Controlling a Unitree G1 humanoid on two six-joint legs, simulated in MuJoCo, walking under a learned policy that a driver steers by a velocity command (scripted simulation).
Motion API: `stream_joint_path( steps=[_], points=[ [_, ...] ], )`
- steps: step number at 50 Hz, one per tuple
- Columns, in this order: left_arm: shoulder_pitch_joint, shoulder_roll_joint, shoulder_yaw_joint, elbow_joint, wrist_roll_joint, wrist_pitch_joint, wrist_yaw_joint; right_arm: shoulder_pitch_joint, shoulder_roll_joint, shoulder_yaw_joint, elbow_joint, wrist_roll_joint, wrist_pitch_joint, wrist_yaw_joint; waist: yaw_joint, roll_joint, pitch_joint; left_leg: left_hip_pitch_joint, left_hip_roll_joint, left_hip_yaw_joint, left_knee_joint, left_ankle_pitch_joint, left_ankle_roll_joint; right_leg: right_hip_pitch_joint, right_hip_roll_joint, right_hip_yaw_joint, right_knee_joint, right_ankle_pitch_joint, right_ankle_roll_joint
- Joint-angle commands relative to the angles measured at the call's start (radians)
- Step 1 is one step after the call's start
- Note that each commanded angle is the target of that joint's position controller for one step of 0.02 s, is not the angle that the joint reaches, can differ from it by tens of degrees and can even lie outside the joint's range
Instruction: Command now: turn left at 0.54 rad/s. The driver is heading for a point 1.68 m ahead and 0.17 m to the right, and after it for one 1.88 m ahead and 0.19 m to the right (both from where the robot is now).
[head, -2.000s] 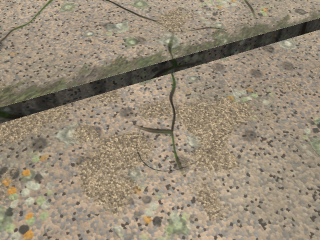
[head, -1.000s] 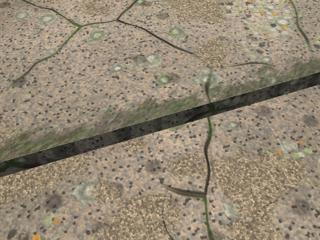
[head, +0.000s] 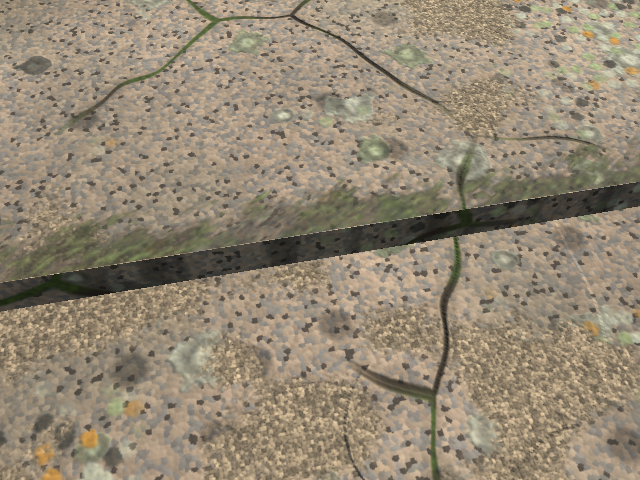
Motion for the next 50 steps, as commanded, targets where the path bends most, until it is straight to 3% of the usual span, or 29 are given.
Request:
stream_joint_path(
  steps=[1,2,3,4,5,6,7,12,14,16,18,22,24,25,26,27,28,29,31,34,37,40,41,42,43,44,45,47,50],
  points=[
    [0.04,0.141,0.039,-0.022,-0.014,-0.015,-0.009,0.101,-0.136,-0.049,-0.043,-0.008,0.0,-0.005,-0.043,-0.054,-0.162,0.241,-0.05,0.01,-0.278,0.249,0.072,-0.001,-0.156,0.052,0.096,0.266,-0.091],
    [0.045,0.083,0.021,-0.042,0.034,-0.017,-0.015,0.139,-0.257,-0.08,-0.058,-0.008,-0.002,-0.025,-0.032,0.214,-0.155,0.409,0.179,-0.327,-0.326,0.607,0.17,-0.274,-0.044,-0.032,0.388,-0.154,0.016],
    [-0.047,0.074,0.013,-0.106,0.042,-0.021,-0.008,0.126,-0.305,-0.079,-0.09,-0.049,-0.025,-0.019,-0.064,0.287,-0.194,0.371,0.378,-0.602,-0.337,0.759,0.399,-0.444,0.084,0.103,0.617,-0.446,0.06],
    [-0.095,0.118,0.026,-0.109,0.021,-0.019,-0.001,0.129,-0.258,-0.068,-0.09,-0.058,-0.048,-0.01,-0.1,0.155,-0.214,0.351,0.345,-0.553,-0.363,0.653,0.418,-0.454,0.061,0.2,0.712,-0.411,0.054],
    [-0.096,0.124,0.03,-0.106,0.007,-0.016,0.004,0.088,-0.227,-0.059,-0.085,-0.047,-0.064,-0.012,-0.066,0.138,-0.164,0.313,0.279,-0.463,-0.365,0.557,0.357,-0.459,0.044,0.218,0.708,-0.317,0.039],
    [-0.073,0.126,0.036,-0.082,0.013,-0.013,0.015,0.041,-0.198,-0.054,-0.087,-0.028,-0.067,-0.02,-0.04,0.096,-0.142,0.292,0.223,-0.41,-0.362,0.462,0.299,-0.458,0.03,0.226,0.669,-0.232,0.039],
    [-0.046,0.138,0.04,-0.065,0.017,-0.008,0.021,-0.001,-0.156,-0.037,-0.092,-0.014,-0.064,-0.029,-0.02,0.107,-0.139,0.273,0.205,-0.361,-0.36,0.473,0.272,-0.435,0.022,0.223,0.646,-0.174,0.046],
    [0.007,0.056,0.011,-0.018,0.006,-0.002,0.002,-0.01,-0.046,0.013,-0.061,-0.045,-0.071,-0.046,-0.008,0.122,-0.18,0.221,0.138,-0.2,-0.375,0.474,0.248,-0.224,0.006,0.2,0.439,-0.027,0.07],
    [-0.022,0.041,-0.003,-0.018,0.007,-0.001,-0.008,-0.003,-0.053,0.016,-0.035,-0.056,-0.072,-0.046,-0.033,0.141,-0.149,0.187,0.138,-0.188,-0.398,0.366,0.247,-0.138,-0.003,0.191,0.297,-0.027,0.069],
    [-0.038,0.077,0.001,-0.023,0.0,-0.001,-0.012,0.004,-0.092,0.007,-0.015,-0.061,-0.069,-0.042,-0.052,0.146,-0.105,0.164,0.16,-0.215,-0.415,0.269,0.261,-0.107,0.005,0.174,0.23,-0.063,0.061],
    [-0.043,0.11,0.008,-0.032,-0.008,-0.002,-0.012,-0.002,-0.131,-0.005,-0.006,-0.05,-0.062,-0.042,-0.056,0.138,-0.067,0.173,0.189,-0.25,-0.405,0.243,0.274,-0.13,0.017,0.164,0.203,-0.106,0.05],
    [0.006,0.093,0.005,-0.025,-0.007,-0.01,-0.018,-0.012,-0.146,-0.017,0.002,-0.026,-0.046,-0.059,-0.025,0.107,-0.081,0.246,0.221,-0.246,-0.325,0.457,0.272,-0.118,0.038,0.133,0.105,-0.06,0.019],
    [0.023,0.11,0.007,-0.029,0.0,-0.014,-0.025,0.013,-0.138,-0.024,0.011,-0.018,-0.04,-0.067,-0.01,0.068,-0.1,0.246,0.182,-0.186,-0.257,0.452,0.209,-0.049,0.029,0.162,-0.024,0.184,-0.024],
    [0.027,0.173,0.023,-0.034,0.005,-0.014,-0.023,0.019,-0.119,-0.024,-0.007,-0.033,-0.045,-0.07,-0.035,-0.048,-0.127,0.197,0.103,-0.104,-0.158,0.371,0.152,0.008,-0.034,0.259,-0.008,0.459,-0.07],
    [0.048,0.208,0.037,-0.027,-0.007,-0.014,-0.021,-0.02,-0.094,-0.021,-0.034,-0.049,-0.05,-0.072,-0.039,-0.188,-0.148,0.096,-0.026,0.016,-0.033,0.228,0.077,0.058,-0.126,0.424,-0.049,0.542,-0.172],
    [0.068,0.202,0.037,-0.036,-0.002,-0.015,-0.02,-0.094,-0.075,-0.019,-0.048,-0.053,-0.053,-0.072,0.016,-0.233,-0.125,-0.046,-0.114,0.026,0.085,-0.016,0.032,0.114,-0.209,0.567,-0.12,0.574,-0.276],
    [0.106,0.184,0.032,-0.029,0.015,-0.026,-0.017,-0.132,-0.065,-0.019,-0.067,-0.043,-0.051,-0.068,0.049,-0.244,-0.135,-0.171,-0.125,-0.047,0.276,-0.301,0.023,0.177,-0.268,0.645,-0.168,0.572,-0.34],
    [0.086,0.186,0.033,-0.032,0.016,-0.038,-0.014,-0.101,-0.068,-0.026,-0.058,-0.028,-0.047,-0.061,0.027,-0.168,-0.135,-0.209,-0.1,-0.098,0.394,-0.32,0.017,0.183,-0.25,0.61,-0.158,0.566,-0.335],
    [-0.002,0.18,0.036,-0.05,-0.011,-0.041,-0.01,-0.055,-0.075,-0.03,-0.046,-0.021,-0.043,-0.056,-0.024,-0.085,-0.117,-0.226,-0.054,-0.112,0.307,-0.209,0.004,0.179,-0.177,0.502,-0.129,0.541,-0.249],
    [-0.012,0.181,0.041,-0.056,-0.013,-0.008,0.002,-0.059,-0.044,-0.019,-0.048,-0.023,-0.056,-0.049,-0.011,-0.128,-0.155,-0.117,-0.077,-0.076,0.142,-0.115,-0.033,0.155,-0.122,0.473,-0.105,0.567,-0.224],
    [-0.028,0.194,0.049,-0.072,-0.014,0.013,0.002,-0.026,-0.061,-0.021,-0.045,-0.011,-0.063,-0.035,-0.004,-0.166,-0.174,0.009,-0.096,-0.067,-0.026,-0.039,-0.031,0.098,-0.107,0.503,-0.098,0.497,-0.212],
    [-0.074,0.174,0.039,-0.089,-0.026,0.021,0.002,0.07,-0.087,-0.038,-0.02,-0.016,-0.068,-0.028,-0.054,-0.163,-0.161,0.183,-0.099,-0.045,-0.314,0.169,-0.003,-0.001,-0.05,0.535,-0.057,0.273,-0.147],
    [-0.04,0.134,0.027,-0.086,-0.015,0.019,0.003,0.103,-0.137,-0.053,-0.017,-0.027,-0.068,-0.036,-0.045,-0.076,-0.171,0.297,0.017,-0.143,-0.359,0.21,0.037,-0.105,0.009,0.492,0.041,0.084,-0.092],
    [0.014,0.059,0.008,-0.097,0.002,0.012,-0.001,0.091,-0.238,-0.071,-0.035,-0.047,-0.058,-0.047,0.001,0.235,-0.16,0.355,0.266,-0.429,-0.4,0.359,0.169,-0.307,0.175,0.323,0.276,-0.272,-0.017],
    [0.02,0.136,0.032,-0.103,0.002,0.0,0.002,0.079,-0.216,-0.061,-0.052,-0.082,-0.066,-0.04,-0.015,0.255,-0.151,0.251,0.386,-0.584,-0.441,0.34,0.302,-0.349,0.147,0.323,0.504,-0.396,0.013],
    [0.025,0.2,0.055,-0.082,-0.01,0.002,0.002,0.024,-0.16,-0.042,-0.07,-0.08,-0.077,-0.04,0.003,0.157,-0.105,0.199,0.349,-0.502,-0.447,0.282,0.309,-0.348,0.111,0.336,0.626,-0.329,0.017],
    [0.037,0.201,0.062,-0.061,-0.013,0.011,0.005,-0.029,-0.125,-0.033,-0.074,-0.065,-0.083,-0.042,0.024,0.119,-0.072,0.174,0.28,-0.388,-0.44,0.224,0.263,-0.355,0.096,0.317,0.665,-0.257,0.024],
    [0.044,0.164,0.057,-0.047,-0.009,0.027,0.009,-0.05,-0.099,-0.022,-0.078,-0.042,-0.087,-0.055,0.011,0.124,-0.049,0.186,0.215,-0.266,-0.44,0.228,0.232,-0.379,0.082,0.294,0.718,-0.147,0.052],
    [-0.016,0.126,0.042,-0.092,-0.019,0.024,-0.002,0.019,-0.099,-0.019,-0.062,-0.047,-0.077,-0.074,-0.033,0.145,-0.064,0.264,0.204,-0.175,-0.443,0.304,0.259,-0.407,0.067,0.238,0.647,-0.089,0.085]
  ],
)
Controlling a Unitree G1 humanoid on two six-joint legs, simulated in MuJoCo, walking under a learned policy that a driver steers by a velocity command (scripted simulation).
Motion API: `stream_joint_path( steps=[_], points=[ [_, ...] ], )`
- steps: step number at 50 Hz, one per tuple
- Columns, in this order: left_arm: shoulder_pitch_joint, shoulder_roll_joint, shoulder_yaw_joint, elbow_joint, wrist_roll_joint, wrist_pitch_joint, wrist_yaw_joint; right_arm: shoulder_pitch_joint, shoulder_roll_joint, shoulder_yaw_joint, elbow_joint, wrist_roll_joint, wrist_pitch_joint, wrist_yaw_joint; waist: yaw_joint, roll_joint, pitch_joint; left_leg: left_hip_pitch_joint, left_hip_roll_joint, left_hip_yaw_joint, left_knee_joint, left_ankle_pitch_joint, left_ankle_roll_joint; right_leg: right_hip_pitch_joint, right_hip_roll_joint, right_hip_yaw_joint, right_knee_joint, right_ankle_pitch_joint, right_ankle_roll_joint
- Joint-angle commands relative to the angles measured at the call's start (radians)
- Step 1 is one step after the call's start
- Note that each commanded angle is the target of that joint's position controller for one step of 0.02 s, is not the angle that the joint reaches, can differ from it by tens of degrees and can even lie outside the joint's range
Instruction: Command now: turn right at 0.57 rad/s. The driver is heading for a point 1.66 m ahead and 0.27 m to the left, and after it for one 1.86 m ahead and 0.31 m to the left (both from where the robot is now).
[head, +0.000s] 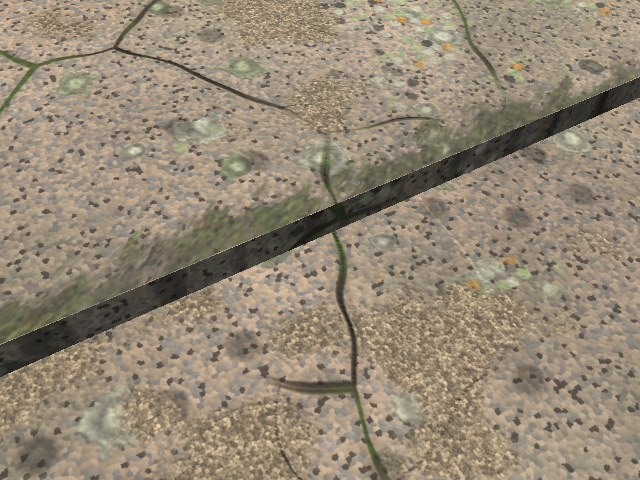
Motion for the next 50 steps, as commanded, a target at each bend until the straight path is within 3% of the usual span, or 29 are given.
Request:
stream_joint_path(
  steps=[1,5,9,10,11,12,13,14,15,16,18,19,20,22,25,28,29,30,31,32,33,34,35,36,37,40,43,45,50],
  points=[
    [-0.043,0.062,0.012,-0.095,-0.005,-0.01,-0.006,-0.02,-0.153,-0.035,-0.068,0.0,-0.008,-0.022,-0.022,0.183,-0.053,0.166,0.26,-0.195,-0.168,0.21,0.189,-0.13,-0.05,-0.019,-0.033,0.04,0.035],
    [-0.062,0.004,-0.02,-0.121,0.017,-0.015,-0.016,-0.001,-0.183,-0.042,-0.054,0.011,-0.001,-0.006,-0.034,0.174,-0.098,0.17,0.277,-0.171,-0.145,0.303,0.214,0.016,-0.067,-0.039,-0.252,-0.017,0.027],
    [0.012,-0.012,-0.031,-0.069,0.028,-0.016,-0.014,-0.029,-0.15,-0.02,-0.025,0.033,-0.01,0.034,0.008,0.185,-0.103,0.069,0.228,-0.146,-0.087,0.376,0.185,0.29,-0.039,-0.108,-0.625,0.12,-0.009],
    [0.048,-0.003,-0.028,-0.049,0.031,-0.018,-0.015,-0.023,-0.145,-0.014,-0.011,0.045,-0.012,0.04,0.032,0.178,-0.091,0.029,0.211,-0.144,-0.062,0.368,0.154,0.387,-0.023,-0.123,-0.795,0.265,-0.032],
    [0.055,0.049,-0.019,-0.051,0.033,-0.018,-0.009,0.028,-0.139,-0.008,0.008,0.046,-0.022,0.046,0.025,0.15,-0.101,-0.033,0.192,-0.149,-0.048,0.322,0.093,0.505,-0.06,-0.07,-0.84,0.382,-0.059],
    [0.088,0.122,-0.005,-0.059,0.036,-0.016,0.003,0.039,-0.114,0.005,0.0,0.014,-0.034,0.055,0.008,0.04,-0.163,-0.098,0.14,-0.116,0.027,0.165,0.022,0.624,-0.202,0.055,-0.773,0.675,-0.099],
    [0.01,0.146,-0.001,-0.062,0.04,-0.009,0.008,0.094,-0.084,0.01,-0.001,0.013,-0.04,0.058,-0.055,-0.123,-0.169,-0.116,0.071,-0.044,0.025,-0.08,-0.035,0.547,-0.289,0.083,-0.727,0.645,-0.202],
    [-0.044,0.083,-0.01,-0.078,0.036,-0.014,-0.003,0.025,-0.127,0.005,-0.004,0.014,-0.03,0.051,-0.018,-0.098,-0.142,-0.06,0.06,-0.034,0.049,-0.083,-0.064,0.449,-0.257,0.065,-0.752,0.463,-0.226],
    [-0.055,0.079,-0.008,-0.075,0.039,-0.018,-0.008,-0.021,-0.157,-0.006,-0.021,0.023,-0.022,0.045,-0.004,-0.102,-0.1,-0.101,0.042,-0.022,0.09,-0.032,-0.065,0.433,-0.223,0.049,-0.767,0.357,-0.204],
    [-0.031,0.091,-0.001,-0.069,0.042,-0.023,-0.006,-0.023,-0.15,-0.007,-0.019,0.03,-0.011,0.035,0.015,-0.121,-0.107,-0.135,0.017,0.004,0.149,-0.06,-0.061,0.44,-0.217,0.053,-0.793,0.191,-0.196],
    [0.05,0.117,0.011,-0.055,0.026,-0.04,0.0,-0.037,-0.154,-0.015,-0.04,0.042,0.007,0.028,0.071,-0.183,-0.041,-0.294,0.014,0.003,0.389,-0.284,-0.044,0.423,-0.331,0.191,-0.899,-0.156,-0.271],
    [0.098,0.115,0.01,-0.041,0.027,-0.057,0.003,-0.071,-0.156,-0.021,-0.064,0.052,0.009,0.032,0.095,-0.18,0.006,-0.41,0.053,-0.056,0.553,-0.369,-0.03,0.426,-0.406,0.274,-0.953,-0.213,-0.312],
    [0.096,0.097,0.005,-0.034,0.021,-0.076,0.004,-0.061,-0.149,-0.028,-0.071,0.063,0.01,0.035,0.075,-0.151,0.039,-0.493,0.082,-0.104,0.633,-0.365,-0.02,0.442,-0.433,0.294,-0.972,-0.209,-0.323],
    [0.04,0.063,-0.002,-0.04,0.006,-0.098,0.005,-0.041,-0.137,-0.03,-0.067,0.059,0.007,0.043,0.044,-0.108,0.048,-0.529,0.113,-0.125,0.59,-0.282,-0.018,0.485,-0.396,0.2,-0.992,-0.149,-0.281],
    [-0.031,0.086,0.009,-0.054,0.015,-0.108,-0.008,-0.026,-0.094,-0.014,-0.062,0.046,0.0,0.068,0.019,-0.074,0.003,-0.331,0.119,-0.051,0.437,-0.168,-0.028,0.397,-0.318,-0.007,-0.982,0.038,-0.234],
    [-0.027,0.121,0.023,-0.046,0.0,-0.113,-0.032,0.015,-0.107,-0.015,-0.055,0.046,0.001,0.082,0.004,-0.056,-0.029,-0.146,0.077,0.022,0.303,-0.109,-0.023,0.321,-0.301,-0.102,-0.929,0.029,-0.229],
    [-0.037,0.122,0.023,-0.042,-0.01,-0.11,-0.038,0.057,-0.11,-0.019,-0.043,0.047,0.003,0.081,-0.024,-0.039,-0.032,-0.07,0.057,0.052,0.241,-0.063,-0.014,0.28,-0.3,-0.128,-0.883,-0.021,-0.217],
    [-0.032,0.106,0.019,-0.038,-0.01,-0.11,-0.042,0.112,-0.124,-0.027,-0.022,0.045,0.005,0.076,-0.048,-0.013,-0.039,0.024,0.02,0.09,0.216,-0.062,-0.003,0.221,-0.289,-0.158,-0.811,-0.053,-0.201],
    [-0.017,0.069,0.005,-0.034,0.002,-0.111,-0.046,0.203,-0.165,-0.051,0.005,0.049,0.008,0.065,-0.085,0.04,-0.062,0.148,-0.018,0.093,0.2,-0.091,0.025,0.155,-0.259,-0.208,-0.65,-0.009,-0.173],
    [-0.033,-0.001,-0.019,-0.051,0.028,-0.115,-0.05,0.331,-0.252,-0.084,0.028,0.058,0.006,0.05,-0.141,0.249,-0.073,0.272,0.083,-0.125,0.066,-0.156,0.096,0.011,-0.176,-0.297,-0.27,0.002,-0.102],
    [-0.095,-0.052,-0.037,-0.154,0.035,-0.135,-0.04,0.342,-0.396,-0.097,-0.018,0.041,-0.023,0.053,-0.109,0.473,-0.103,0.35,0.328,-0.831,-0.223,-0.435,0.306,-0.323,0.017,-0.172,0.073,-0.242,-0.045],
    [-0.118,0.037,-0.022,-0.15,-0.016,-0.158,-0.043,0.295,-0.312,-0.073,-0.041,0.033,-0.051,0.066,-0.115,0.261,-0.101,0.347,0.399,-0.917,-0.314,-0.576,0.344,-0.418,-0.037,-0.024,0.18,-0.175,-0.072],
    [-0.122,0.066,-0.016,-0.146,-0.034,-0.173,-0.051,0.254,-0.254,-0.054,-0.046,0.031,-0.068,0.067,-0.087,0.222,-0.037,0.295,0.382,-0.822,-0.29,-0.537,0.309,-0.44,-0.08,-0.018,0.164,-0.073,-0.106],
    [-0.086,0.072,-0.013,-0.119,-0.012,-0.181,-0.048,0.206,-0.211,-0.04,-0.057,0.033,-0.072,0.066,-0.053,0.151,-0.006,0.239,0.333,-0.699,-0.254,-0.413,0.264,-0.396,-0.116,-0.022,0.11,0.019,-0.116],
    [-0.071,0.071,-0.009,-0.103,0.019,-0.185,-0.045,0.158,-0.193,-0.033,-0.067,0.031,-0.067,0.06,-0.027,0.122,0.007,0.179,0.284,-0.587,-0.235,-0.269,0.228,-0.334,-0.139,-0.02,0.019,0.096,-0.112],
    [-0.075,0.05,-0.008,-0.094,0.036,-0.173,-0.055,0.156,-0.194,-0.029,-0.083,0.023,-0.065,0.035,-0.013,0.127,-0.018,0.14,0.201,-0.413,-0.259,0.012,0.203,-0.231,-0.113,-0.053,-0.125,0.266,-0.074],
    [-0.159,0.009,-0.023,-0.117,0.034,-0.167,-0.055,0.209,-0.195,-0.033,-0.061,0.036,-0.062,0.013,-0.03,0.102,-0.006,0.146,0.163,-0.325,-0.248,0.193,0.183,-0.22,-0.071,-0.065,-0.332,0.394,-0.035],
    [-0.21,-0.018,-0.035,-0.125,0.026,-0.17,-0.066,0.225,-0.186,-0.031,-0.045,0.036,-0.058,0.004,-0.047,0.131,-0.003,0.13,0.134,-0.268,-0.249,0.205,0.159,-0.166,-0.046,-0.088,-0.477,0.489,-0.024],
    [-0.329,-0.028,-0.049,-0.149,0.005,-0.182,-0.1,0.287,-0.177,-0.028,0.007,0.036,-0.059,0.006,-0.101,0.144,0.053,0.19,0.182,-0.233,-0.264,0.214,0.143,-0.127,-0.046,-0.119,-0.642,0.587,-0.07]
  ],
)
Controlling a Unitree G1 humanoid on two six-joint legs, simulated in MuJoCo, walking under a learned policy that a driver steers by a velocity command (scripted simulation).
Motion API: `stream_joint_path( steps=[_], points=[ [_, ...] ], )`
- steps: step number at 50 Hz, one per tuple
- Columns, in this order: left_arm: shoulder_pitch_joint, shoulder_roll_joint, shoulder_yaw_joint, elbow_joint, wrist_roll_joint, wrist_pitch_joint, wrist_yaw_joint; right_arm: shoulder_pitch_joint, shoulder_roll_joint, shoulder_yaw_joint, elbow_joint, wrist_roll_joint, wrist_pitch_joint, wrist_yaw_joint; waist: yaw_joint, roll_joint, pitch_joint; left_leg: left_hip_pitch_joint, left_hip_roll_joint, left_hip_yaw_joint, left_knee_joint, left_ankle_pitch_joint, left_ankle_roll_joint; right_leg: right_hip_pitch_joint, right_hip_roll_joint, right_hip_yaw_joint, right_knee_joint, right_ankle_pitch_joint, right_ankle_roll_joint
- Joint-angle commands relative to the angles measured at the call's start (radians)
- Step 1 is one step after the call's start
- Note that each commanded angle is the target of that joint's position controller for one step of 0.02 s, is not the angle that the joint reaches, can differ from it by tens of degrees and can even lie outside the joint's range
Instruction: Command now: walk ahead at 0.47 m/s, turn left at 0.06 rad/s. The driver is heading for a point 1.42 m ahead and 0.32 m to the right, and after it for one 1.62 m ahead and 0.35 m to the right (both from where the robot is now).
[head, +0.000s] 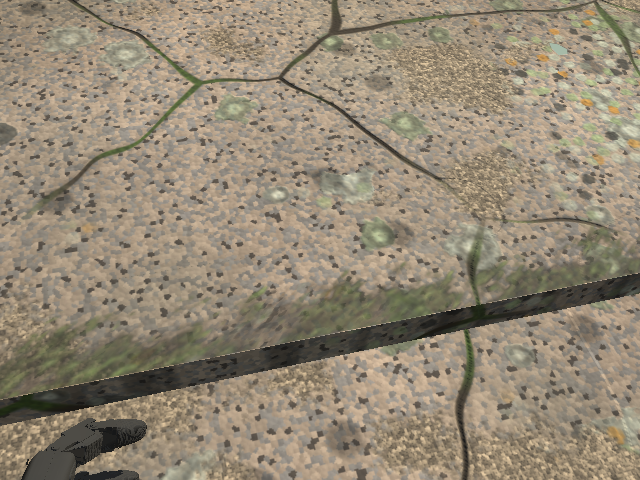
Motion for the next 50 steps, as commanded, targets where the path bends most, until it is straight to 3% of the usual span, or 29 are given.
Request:
stream_joint_path(
  steps=[1,4,5,6,7,8,9,10,11,12,13,15,17,21,24,26,28,29,30,31,32,33,34,35,36,39,42,46,50],
  points=[
    [-0.18,0.051,0.001,-0.106,-0.011,-0.024,-0.019,0.052,-0.166,-0.047,-0.013,0.0,-0.007,-0.004,-0.036,0.145,0.077,-0.019,0.259,-0.074,-0.071,0.334,0.096,-0.008,0.014,-0.038,-0.075,0.016,-0.041],
    [-0.115,0.09,0.015,-0.095,-0.009,-0.027,-0.025,0.037,-0.188,-0.053,-0.004,-0.005,-0.001,-0.006,0.009,0.168,0.017,0.092,0.276,-0.032,0.048,0.724,0.069,0.067,0.056,-0.074,-0.087,-0.107,-0.107],
    [-0.04,0.116,0.027,-0.075,-0.008,-0.023,-0.02,0.03,-0.2,-0.057,-0.005,-0.012,0.004,-0.009,0.044,0.183,-0.05,0.126,0.267,-0.015,0.148,0.943,0.058,0.153,0.091,-0.097,-0.069,-0.157,-0.133],
    [0.099,0.147,0.044,-0.04,-0.008,-0.018,-0.012,0.008,-0.204,-0.055,-0.01,-0.019,0.013,-0.01,0.12,0.176,-0.142,0.116,0.238,0.026,0.325,1.104,0.037,0.321,0.123,-0.122,-0.086,-0.148,-0.166],
    [0.265,0.174,0.052,-0.012,-0.005,-0.009,-0.003,-0.008,-0.19,-0.044,-0.027,-0.03,0.015,-0.014,0.2,0.143,-0.257,-0.074,0.225,0.031,0.566,0.975,0.012,0.629,0.031,-0.006,-0.044,-0.127,-0.217],
    [0.374,0.272,0.077,-0.002,0.01,-0.006,0.0,0.109,-0.086,-0.014,-0.059,-0.042,0.002,-0.003,0.138,-0.125,-0.418,-0.509,0.056,0.058,1.008,0.321,-0.078,1.054,-0.244,0.512,-0.03,-0.248,-0.411],
    [0.396,0.197,0.063,0.022,-0.014,-0.007,-0.004,0.091,-0.113,-0.006,-0.052,-0.028,-0.023,0.008,0.162,-0.165,-0.473,-0.697,-0.027,-0.039,1.151,-0.221,-0.092,1.15,-0.305,0.819,-0.21,-0.432,-0.452],
    [0.328,0.161,0.053,0.013,-0.018,-0.001,0.007,-0.04,-0.173,-0.02,-0.088,0.011,-0.047,0.022,0.177,-0.096,-0.291,-0.799,0.045,-0.074,1.178,-0.15,-0.078,1.021,-0.274,0.691,-0.252,-0.52,-0.39],
    [0.27,0.146,0.047,-0.002,-0.008,0.006,0.015,-0.129,-0.178,-0.014,-0.111,0.017,-0.068,0.027,0.161,0.005,-0.182,-0.789,0.088,-0.052,1.118,-0.075,-0.065,0.851,-0.236,0.574,-0.283,-0.47,-0.354],
    [0.225,0.136,0.041,-0.01,0.0,0.009,0.018,-0.173,-0.167,-0.014,-0.12,-0.005,-0.079,0.026,0.123,0.083,-0.094,-0.755,0.116,-0.033,1.034,-0.039,-0.067,0.688,-0.198,0.495,-0.309,-0.348,-0.339],
    [0.202,0.124,0.034,-0.02,0.01,0.008,0.02,-0.167,-0.164,-0.019,-0.122,-0.022,-0.079,0.024,0.085,0.083,-0.066,-0.695,0.142,-0.031,0.969,-0.012,-0.073,0.588,-0.165,0.437,-0.334,-0.248,-0.333],
    [0.178,0.123,0.034,-0.029,0.004,0.009,0.027,-0.13,-0.139,-0.014,-0.123,-0.033,-0.065,0.02,0.043,0.026,-0.055,-0.636,0.159,-0.014,0.88,-0.011,-0.103,0.481,-0.13,0.372,-0.364,-0.136,-0.344],
    [0.183,0.14,0.037,-0.023,-0.006,0.009,0.035,-0.148,-0.11,-0.002,-0.135,-0.042,-0.052,0.013,0.037,0.01,-0.035,-0.607,0.156,0.025,0.758,0.008,-0.14,0.38,-0.101,0.288,-0.37,-0.047,-0.343],
    [0.241,0.18,0.051,-0.006,-0.018,0.025,0.052,-0.327,-0.064,0.019,-0.18,-0.038,-0.057,0.014,0.11,0.002,-0.025,-0.484,0.092,0.059,0.426,0.311,-0.172,0.282,-0.019,0.202,-0.338,-0.107,-0.271],
    [0.3,0.169,0.048,0.009,-0.026,0.05,0.057,-0.356,-0.084,0.013,-0.184,-0.013,-0.055,0.022,0.131,-0.034,-0.061,-0.433,0.063,0.033,0.348,0.342,-0.178,0.359,-0.047,0.272,-0.265,-0.208,-0.239],
    [0.296,0.157,0.045,0.003,-0.025,0.061,0.06,-0.355,-0.116,-0.002,-0.189,-0.01,-0.06,0.028,0.113,-0.048,-0.067,-0.41,0.06,0.006,0.296,0.273,-0.149,0.425,-0.079,0.358,-0.197,-0.279,-0.214],
    [0.274,0.146,0.04,-0.004,-0.015,0.067,0.061,-0.271,-0.142,-0.024,-0.172,-0.015,-0.067,0.027,0.048,-0.063,-0.085,-0.269,0.052,0.028,0.217,0.214,-0.103,0.417,-0.055,0.373,-0.076,-0.229,-0.177],
    [0.27,0.1,0.024,-0.012,-0.009,0.063,0.059,-0.163,-0.174,-0.04,-0.158,-0.028,-0.073,0.019,-0.01,-0.042,-0.157,-0.093,0.112,-0.007,0.191,0.208,-0.06,0.363,0.01,0.322,0.107,-0.203,-0.136],
    [0.303,0.008,-0.006,-0.035,0.014,0.055,0.057,-0.004,-0.246,-0.058,-0.143,-0.042,-0.068,0.008,-0.041,0.145,-0.305,0.172,0.347,-0.256,0.198,0.254,0.017,0.206,0.096,0.202,0.446,-0.521,-0.081],
    [0.416,0.021,-0.011,-0.075,-0.026,0.041,0.053,0.024,-0.291,-0.072,-0.11,-0.044,-0.055,0.021,0.038,0.417,-0.339,0.283,0.53,-0.732,0.084,-0.005,0.163,-0.083,0.135,0.161,0.664,-0.766,-0.056],
    [0.396,0.121,0.01,-0.035,-0.041,0.05,0.059,-0.035,-0.198,-0.056,-0.137,-0.031,-0.051,0.024,0.016,0.236,-0.225,0.21,0.501,-0.709,0.055,-0.185,0.148,-0.166,0.066,0.185,0.796,-0.688,-0.032],
    [0.301,0.148,0.019,-0.049,-0.033,0.06,0.058,-0.065,-0.139,-0.04,-0.142,-0.026,-0.044,0.019,-0.004,0.162,-0.122,0.114,0.451,-0.518,0.054,-0.171,0.115,-0.193,0.037,0.147,0.828,-0.605,-0.022],
    [0.259,0.133,0.019,-0.056,-0.02,0.066,0.057,-0.108,-0.115,-0.03,-0.143,-0.03,-0.039,0.017,0.013,0.111,-0.061,0.007,0.396,-0.391,0.034,-0.07,0.095,-0.166,0.006,0.126,0.807,-0.534,-0.01],
    [0.234,0.124,0.024,-0.068,-0.012,0.068,0.053,-0.137,-0.095,-0.024,-0.134,-0.034,-0.036,0.014,0.031,0.125,-0.013,-0.067,0.353,-0.301,0.01,0.006,0.09,-0.154,-0.017,0.12,0.771,-0.483,-0.002],
    [0.24,0.107,0.023,-0.07,-0.015,0.072,0.046,-0.146,-0.09,-0.022,-0.129,-0.045,-0.037,0.011,0.047,0.152,0.006,-0.123,0.329,-0.227,-0.012,0.065,0.083,-0.115,-0.032,0.108,0.77,-0.447,0.008],
    [0.231,0.052,0.01,-0.089,-0.014,0.085,0.036,-0.123,-0.101,-0.032,-0.101,-0.038,-0.043,0.008,0.056,0.163,0.008,-0.151,0.327,-0.091,-0.041,0.25,0.109,-0.137,-0.037,0.071,0.781,-0.409,0.037],
    [0.173,0.039,0.003,-0.118,-0.008,0.092,0.032,-0.102,-0.127,-0.046,-0.083,-0.04,-0.036,-0.001,0.046,0.127,0.004,-0.106,0.345,0.005,-0.043,0.369,0.117,-0.196,-0.045,0.077,0.672,-0.338,0.058],
    [0.072,0.02,-0.006,-0.149,-0.004,0.104,0.015,-0.086,-0.154,-0.053,-0.07,-0.038,-0.018,-0.009,0.018,0.142,0.013,-0.082,0.337,0.131,-0.034,0.423,0.082,-0.133,-0.048,0.004,0.466,-0.211,0.043],
    [-0.012,-0.019,-0.019,-0.174,-0.008,0.1,-0.002,-0.019,-0.174,-0.055,-0.028,-0.005,0.001,-0.004,0.001,0.13,0.056,-0.053,0.368,0.141,-0.059,0.547,0.071,0.006,-0.004,-0.068,0.229,-0.254,-0.029]
  ],
)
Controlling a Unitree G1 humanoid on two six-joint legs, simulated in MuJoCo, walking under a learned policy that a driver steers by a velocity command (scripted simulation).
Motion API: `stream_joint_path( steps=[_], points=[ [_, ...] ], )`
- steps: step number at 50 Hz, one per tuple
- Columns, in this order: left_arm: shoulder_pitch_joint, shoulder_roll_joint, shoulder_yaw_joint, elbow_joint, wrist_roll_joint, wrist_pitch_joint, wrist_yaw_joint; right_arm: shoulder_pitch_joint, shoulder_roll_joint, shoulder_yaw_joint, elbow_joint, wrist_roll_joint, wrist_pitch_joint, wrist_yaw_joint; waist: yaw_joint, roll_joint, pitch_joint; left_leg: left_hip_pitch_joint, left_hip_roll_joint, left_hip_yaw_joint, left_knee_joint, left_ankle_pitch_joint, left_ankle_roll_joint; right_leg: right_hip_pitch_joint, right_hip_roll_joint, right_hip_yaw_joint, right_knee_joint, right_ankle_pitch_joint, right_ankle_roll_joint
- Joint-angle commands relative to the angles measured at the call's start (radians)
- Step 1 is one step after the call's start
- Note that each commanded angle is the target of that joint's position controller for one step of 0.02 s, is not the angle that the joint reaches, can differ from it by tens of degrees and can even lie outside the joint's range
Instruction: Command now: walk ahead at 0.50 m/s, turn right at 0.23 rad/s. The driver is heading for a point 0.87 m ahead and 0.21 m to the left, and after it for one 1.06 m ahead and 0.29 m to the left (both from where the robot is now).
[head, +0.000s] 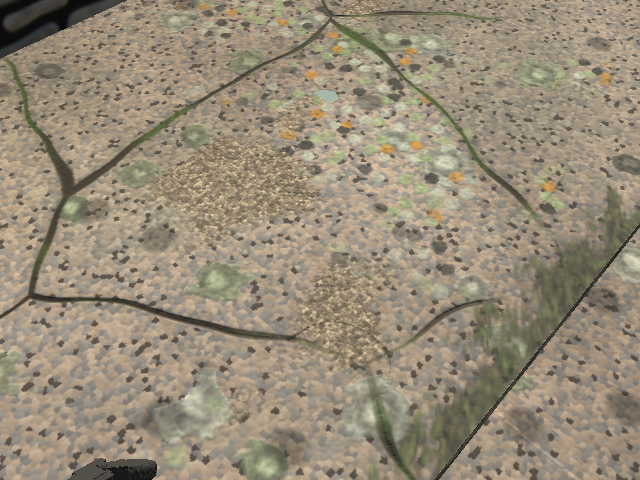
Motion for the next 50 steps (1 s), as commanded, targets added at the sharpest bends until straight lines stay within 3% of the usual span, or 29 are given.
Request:
stream_joint_path(
  steps=[1,3,4,5,6,7,8,9,10,12,14,16,19,21,23,25,27,29,30,31,32,33,34,36,38,40,42,46,50],
  points=[
    [-0.09,0.024,0.006,-0.099,0.001,-0.022,-0.013,-0.008,-0.181,-0.039,-0.038,0.028,0.001,0.001,0.045,0.117,0.027,-0.019,0.257,-0.127,-0.069,0.745,0.173,0.131,0.051,-0.072,-0.167,-0.038,-0.059],
    [0.024,0.09,0.042,-0.069,0.014,-0.039,-0.013,-0.008,-0.217,-0.045,-0.012,0.044,0.007,0.003,0.127,0.156,-0.06,0.06,0.235,-0.125,0.1,1.062,0.151,0.311,0.093,-0.072,-0.312,-0.02,-0.11],
    [0.187,0.126,0.067,-0.023,0.016,-0.046,-0.006,-0.063,-0.216,-0.041,-0.015,0.056,0.007,0.003,0.235,0.168,-0.131,0.002,0.203,-0.108,0.255,1.137,0.128,0.532,0.095,-0.064,-0.459,0.146,-0.144],
    [0.332,0.199,0.095,0.021,0.013,-0.032,0.018,-0.05,-0.166,-0.022,-0.025,0.036,-0.002,0.008,0.291,0.119,-0.255,-0.257,0.135,-0.104,0.498,0.801,0.09,0.9,0.014,0.008,-0.383,0.232,-0.146],
    [0.425,0.3,0.102,0.059,0.02,-0.019,0.042,-0.056,0.008,0.024,-0.042,-0.014,-0.021,0.028,0.238,-0.211,-0.308,-0.548,-0.031,-0.125,0.931,-0.267,0.018,1.087,-0.258,0.323,-0.345,0.697,-0.185],
    [0.458,0.284,0.096,0.047,0.069,-0.022,0.042,0.115,-0.023,0.016,0.021,0.059,-0.038,0.029,0.249,-0.2,-0.523,-0.673,-0.109,-0.388,1.29,-0.289,-0.001,1.15,-0.43,0.665,-0.47,0.396,-0.381],
    [0.433,0.219,0.086,0.081,0.057,-0.023,0.033,0.028,-0.085,-0.011,0.027,0.088,-0.039,0.027,0.254,-0.072,-0.378,-0.827,-0.064,-0.355,1.449,-0.223,-0.007,1.045,-0.388,0.591,-0.565,0.078,-0.384],
    [0.403,0.162,0.069,0.124,0.023,-0.022,0.028,-0.087,-0.069,-0.008,-0.014,0.082,-0.035,0.019,0.239,-0.075,-0.187,-0.973,-0.034,-0.259,1.548,-0.175,0.006,0.94,-0.341,0.478,-0.61,-0.102,-0.344],
    [0.367,0.085,0.041,0.149,0.015,-0.026,0.02,-0.14,-0.026,0.004,-0.028,0.065,-0.028,0.01,0.209,-0.037,-0.114,-1.04,-0.004,-0.235,1.653,-0.127,0.021,0.849,-0.301,0.419,-0.626,-0.201,-0.304],
    [0.32,-0.044,-0.002,0.207,0.034,-0.038,0.004,-0.134,0.051,0.022,-0.052,0.069,-0.001,0.025,0.132,-0.09,-0.03,-1.111,-0.003,-0.247,1.891,-0.079,0.062,0.672,-0.263,0.298,-0.653,-0.233,-0.256],
    [0.329,-0.069,-0.017,0.269,0.041,-0.043,0.009,-0.173,0.146,0.062,-0.118,0.073,0.016,0.035,0.086,-0.071,0.018,-1.263,-0.016,-0.291,2.064,-0.027,0.097,0.568,-0.279,0.206,-0.654,-0.194,-0.216],
    [0.239,-0.074,-0.034,0.278,0.049,-0.041,0.02,-0.217,0.161,0.092,-0.198,0.06,0.029,0.044,0.01,-0.049,0.072,-1.236,-0.01,-0.287,1.853,0.063,0.095,0.33,-0.224,0.054,-0.687,-0.225,-0.155],
    [0.182,0.022,-0.038,0.252,0.08,-0.078,0.044,-0.268,0.062,0.076,-0.242,0.013,0.038,0.023,0.005,-0.061,0.027,-1.01,-0.024,-0.144,1.534,0.229,0.006,0.17,-0.154,-0.103,-0.779,-0.054,-0.185],
    [0.265,0.089,-0.019,0.286,0.053,-0.092,0.066,-0.299,0.072,0.084,-0.263,0.016,0.04,0.019,0.035,-0.077,-0.016,-1.025,0.029,-0.129,1.393,0.222,0.005,0.357,-0.158,-0.134,-0.801,0.058,-0.185],
    [0.406,0.096,-0.011,0.332,0.013,-0.073,0.089,-0.451,0.091,0.097,-0.317,0.025,0.033,0.031,0.12,-0.037,-0.011,-1.038,0.046,-0.052,1.149,0.127,0.047,0.574,-0.192,-0.132,-0.82,0.236,-0.175],
    [0.421,0.126,-0.007,0.32,0.018,-0.046,0.103,-0.493,0.125,0.105,-0.338,0.028,0.021,0.06,0.121,-0.078,-0.046,-0.906,-0.009,0.042,0.939,-0.029,0.1,0.701,-0.221,-0.172,-0.729,0.746,-0.161],
    [0.385,0.184,0.004,0.292,0.031,-0.022,0.106,-0.423,0.083,0.081,-0.339,0.036,0.024,0.078,0.061,-0.189,-0.15,-0.793,-0.083,0.075,0.878,-0.197,0.155,0.853,-0.272,-0.185,-0.531,1.365,-0.184],
    [0.287,0.217,0.017,0.238,0.018,-0.015,0.098,-0.193,-0.067,0.02,-0.296,0.045,0.027,0.089,-0.07,-0.227,-0.29,-0.469,-0.149,-0.047,0.573,-0.088,0.226,0.844,-0.236,-0.184,-0.168,1.522,-0.171],
    [0.306,0.153,0.007,0.167,0.025,-0.044,0.097,-0.098,-0.204,-0.027,-0.276,0.025,0.028,0.08,-0.065,-0.001,-0.375,-0.116,0.038,-0.534,0.383,-0.017,0.338,0.444,-0.119,-0.141,0.201,1.011,-0.104],
    [0.26,0.061,-0.015,0.133,0.065,-0.095,0.052,-0.072,-0.284,-0.046,-0.256,0.001,0.045,0.047,-0.025,0.347,-0.471,0.107,0.28,-1.181,0.023,0.174,0.517,0.056,0.199,0.012,0.663,-0.214,-0.036],
    [0.236,0.126,0.025,0.143,0.038,-0.137,0.009,-0.078,-0.17,-0.008,-0.243,-0.031,0.031,0.031,-0.016,0.203,-0.414,0.028,0.317,-1.121,0.02,0.314,0.469,-0.041,0.134,0.215,0.873,-0.245,-0.046],
    [0.133,0.129,0.024,0.091,0.001,-0.136,0.004,-0.085,-0.106,0.012,-0.215,-0.013,0.018,0.037,0.007,0.117,-0.257,-0.097,0.289,-0.956,0.082,0.342,0.409,-0.107,0.113,0.155,0.927,-0.27,-0.06],
    [0.108,0.061,0.005,0.065,0.003,-0.128,0.021,-0.12,-0.078,0.016,-0.181,0.016,0.006,0.052,0.077,0.02,-0.066,-0.257,0.193,-0.734,0.125,0.374,0.335,-0.167,0.076,0.097,0.858,-0.282,-0.063],
    [0.156,0.048,-0.003,0.057,0.006,-0.099,0.045,-0.213,-0.024,0.019,-0.187,0.018,-0.002,0.059,0.162,0.025,-0.008,-0.448,0.071,-0.48,0.1,0.37,0.251,-0.061,0.02,0.07,0.749,-0.236,-0.08],
    [0.137,0.06,-0.004,0.028,0.028,-0.077,0.063,-0.258,-0.066,-0.002,-0.198,0.026,-0.007,0.048,0.185,0.024,-0.016,-0.499,0.003,-0.39,0.038,0.501,0.245,0.031,0.016,0.025,0.479,-0.189,-0.047],
    [0.081,0.055,-0.001,0.016,0.046,-0.077,0.075,-0.215,-0.086,-0.008,-0.185,0.011,-0.015,0.03,0.161,0.037,-0.083,-0.427,-0.015,-0.343,0.044,0.783,0.232,0.081,0.051,-0.013,0.266,-0.102,-0.02],
    [0.027,0.028,-0.01,0.006,0.039,-0.076,0.081,-0.154,-0.113,-0.021,-0.167,0.022,0.003,0.004,0.129,0.071,-0.151,-0.297,-0.015,-0.329,0.084,0.865,0.211,0.071,0.08,-0.004,0.075,-0.036,0.01],
    [-0.104,0.044,-0.008,-0.016,0.015,-0.061,0.063,-0.098,-0.155,-0.042,-0.17,0.032,0.056,-0.027,0.074,0.149,-0.201,-0.216,0.035,-0.428,0.123,0.704,0.185,0.141,0.116,0.029,-0.158,0.035,0.045],
    [-0.126,0.1,0.019,-0.022,0.005,-0.075,0.035,-0.109,-0.148,-0.044,-0.185,0.036,0.06,-0.015,0.066,0.148,-0.16,-0.184,0.089,-0.614,0.129,0.303,0.227,0.212,0.098,0.094,-0.321,-0.055,0.017]
  ],
)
